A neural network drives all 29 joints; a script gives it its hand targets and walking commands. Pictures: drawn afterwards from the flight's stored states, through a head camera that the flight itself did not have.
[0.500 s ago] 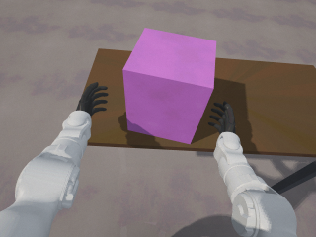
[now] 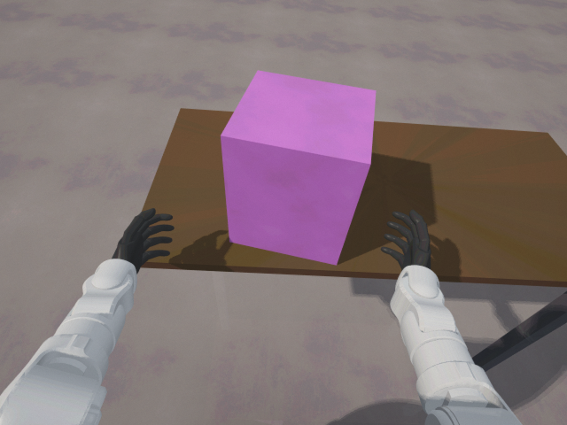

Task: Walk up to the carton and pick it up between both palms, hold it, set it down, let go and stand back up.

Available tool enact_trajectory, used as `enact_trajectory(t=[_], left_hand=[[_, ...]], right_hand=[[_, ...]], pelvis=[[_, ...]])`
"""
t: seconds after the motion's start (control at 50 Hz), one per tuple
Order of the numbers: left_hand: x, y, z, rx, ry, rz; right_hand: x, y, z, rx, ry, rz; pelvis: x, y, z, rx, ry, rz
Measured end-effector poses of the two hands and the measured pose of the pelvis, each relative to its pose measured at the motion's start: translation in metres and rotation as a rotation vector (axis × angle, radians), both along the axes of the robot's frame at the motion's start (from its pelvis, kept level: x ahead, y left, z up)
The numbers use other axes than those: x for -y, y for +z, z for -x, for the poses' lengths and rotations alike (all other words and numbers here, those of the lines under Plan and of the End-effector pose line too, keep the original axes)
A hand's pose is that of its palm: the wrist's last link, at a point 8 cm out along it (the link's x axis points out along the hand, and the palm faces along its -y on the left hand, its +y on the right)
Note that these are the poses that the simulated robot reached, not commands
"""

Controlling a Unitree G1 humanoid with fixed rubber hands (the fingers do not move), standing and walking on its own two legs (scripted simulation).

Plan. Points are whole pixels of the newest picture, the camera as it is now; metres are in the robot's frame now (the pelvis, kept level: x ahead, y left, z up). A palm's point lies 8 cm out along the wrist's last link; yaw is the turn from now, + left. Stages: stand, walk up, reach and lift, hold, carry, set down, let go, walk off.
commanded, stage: set down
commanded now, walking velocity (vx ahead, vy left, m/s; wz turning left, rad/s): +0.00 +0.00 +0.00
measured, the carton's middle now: (298, 170) +0.56 -0.07 +0.05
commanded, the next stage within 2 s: none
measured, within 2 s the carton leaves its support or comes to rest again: neither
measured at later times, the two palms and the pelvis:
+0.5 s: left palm (97, 287) +0.35 +0.24 +0.03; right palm (427, 311) +0.28 -0.22 +0.04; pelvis +0.03 +0.00 +0.01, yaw +0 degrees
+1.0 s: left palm (59, 347) +0.26 +0.26 +0.03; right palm (438, 351) +0.22 -0.20 +0.06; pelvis +0.00 +0.00 +0.01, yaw +0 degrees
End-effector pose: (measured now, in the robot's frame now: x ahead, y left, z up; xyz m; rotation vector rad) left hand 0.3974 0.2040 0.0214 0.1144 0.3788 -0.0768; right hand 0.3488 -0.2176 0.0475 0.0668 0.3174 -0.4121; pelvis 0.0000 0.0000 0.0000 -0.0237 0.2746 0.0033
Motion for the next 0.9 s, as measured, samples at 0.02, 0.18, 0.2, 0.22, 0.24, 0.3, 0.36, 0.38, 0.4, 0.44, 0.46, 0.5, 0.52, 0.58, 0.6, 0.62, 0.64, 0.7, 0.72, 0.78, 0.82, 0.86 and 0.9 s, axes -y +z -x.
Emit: enact_trajectory(t=[0.02, 0.18, 0.2, 0.22, 0.24, 0.3, 0.36, 0.38, 0.4, 0.44, 0.46, 0.5, 0.52, 0.58, 0.6, 0.62, 0.64, 0.7, 0.72, 0.78, 0.82, 0.86, 0.9], left_hand=[[0.0, -0.002, 0.002, -0.006, 0.0, 0.005], [-0.006, 0.001, 0.011, 0.014, -0.012, 0.017], [-0.008, 0.002, 0.011, 0.012, -0.012, 0.016], [-0.011, 0.003, 0.012, 0.01, -0.012, 0.014], [-0.013, 0.003, 0.014, 0.009, -0.012, 0.012], [-0.019, 0.006, 0.019, 0.006, -0.014, 0.005], [-0.024, 0.008, 0.027, 0.009, -0.016, 0.004], [-0.025, 0.009, 0.031, 0.009, -0.017, 0.003], [-0.026, 0.01, 0.034, 0.011, -0.019, 0.003], [-0.028, 0.01, 0.041, 0.004, -0.023, 0.004], [-0.029, 0.009, 0.044, -0.002, -0.022, 0.005], [-0.031, 0.008, 0.052, -0.009, -0.023, 0.007], [-0.032, 0.008, 0.056, -0.014, -0.022, 0.009], [-0.035, 0.009, 0.069, -0.01, -0.025, 0.009], [-0.036, 0.009, 0.074, -0.009, -0.023, 0.013], [-0.037, 0.009, 0.078, -0.011, -0.021, 0.013], [-0.039, 0.008, 0.082, -0.014, -0.018, 0.013], [-0.044, 0.008, 0.095, -0.018, -0.013, 0.014], [-0.046, 0.008, 0.099, -0.019, -0.011, 0.016], [-0.051, 0.009, 0.11, -0.019, -0.012, 0.012], [-0.053, 0.01, 0.117, -0.018, -0.014, 0.011], [-0.055, 0.01, 0.121, -0.023, -0.01, 0.014], [-0.056, 0.01, 0.126, -0.027, -0.016, 0.009]], right_hand=[[0.001, -0.001, 0.003, -0.002, -0.006, -0.008], [0.006, -0.004, 0.017, 0.007, -0.019, -0.046], [0.005, -0.004, 0.019, 0.009, -0.017, -0.048], [0.004, -0.004, 0.022, 0.011, -0.014, -0.048], [0.003, -0.004, 0.024, 0.014, -0.011, -0.044], [0.0, -0.005, 0.033, 0.019, -0.008, -0.038], [0.0, -0.007, 0.044, 0.017, -0.016, -0.039], [0.0, -0.008, 0.048, 0.016, -0.021, -0.043], [0.0, -0.008, 0.052, 0.015, -0.024, -0.044], [0.0, -0.01, 0.059, 0.008, -0.028, -0.047], [0.0, -0.011, 0.062, 0.003, -0.028, -0.048], [-0.001, -0.01, 0.07, 0.001, -0.026, -0.049], [-0.002, -0.009, 0.073, 0.001, -0.024, -0.049], [-0.006, -0.005, 0.085, 0.015, -0.011, -0.047], [-0.007, -0.004, 0.088, 0.016, -0.006, -0.047], [-0.009, -0.004, 0.092, 0.013, -0.001, -0.047], [-0.01, -0.004, 0.095, 0.01, 0.004, -0.047], [-0.015, -0.002, 0.105, -0.002, 0.019, -0.046], [-0.016, -0.002, 0.108, -0.005, 0.021, -0.046], [-0.016, 0.002, 0.116, -0.008, 0.022, -0.041], [-0.017, 0.005, 0.121, -0.008, 0.022, -0.039], [-0.018, 0.008, 0.124, -0.012, 0.027, -0.038], [-0.019, 0.01, 0.127, -0.012, 0.03, -0.037]], pelvis=[[0.0, 0.0, -0.002, 0.005, 0.0, 0.0], [0.002, 0.003, -0.015, 0.052, 0.002, -0.003], [0.002, 0.004, -0.016, 0.06, 0.002, -0.003], [0.002, 0.004, -0.018, 0.07, 0.002, -0.004], [0.003, 0.004, -0.019, 0.079, 0.002, -0.004], [0.003, 0.005, -0.023, 0.105, 0.003, -0.005], [0.003, 0.006, -0.027, 0.126, 0.004, -0.005], [0.003, 0.006, -0.028, 0.134, 0.004, -0.005], [0.003, 0.007, -0.028, 0.142, 0.004, -0.006], [0.003, 0.007, -0.028, 0.158, 0.004, -0.005], [0.003, 0.007, -0.028, 0.164, 0.004, -0.006], [0.003, 0.007, -0.027, 0.181, 0.005, -0.006], [0.003, 0.007, -0.026, 0.186, 0.005, -0.006], [0.003, 0.007, -0.023, 0.204, 0.005, -0.006], [0.003, 0.007, -0.023, 0.207, 0.005, -0.006], [0.003, 0.007, -0.022, 0.211, 0.005, -0.006], [0.003, 0.007, -0.02, 0.214, 0.005, -0.005], [0.002, 0.007, -0.017, 0.225, 0.005, -0.005], [0.002, 0.007, -0.015, 0.227, 0.005, -0.005], [0.002, 0.007, -0.011, 0.233, 0.005, -0.004], [0.001, 0.007, -0.009, 0.237, 0.006, -0.004], [0.001, 0.007, -0.006, 0.241, 0.006, -0.003], [0.001, 0.006, -0.004, 0.243, 0.006, -0.003]])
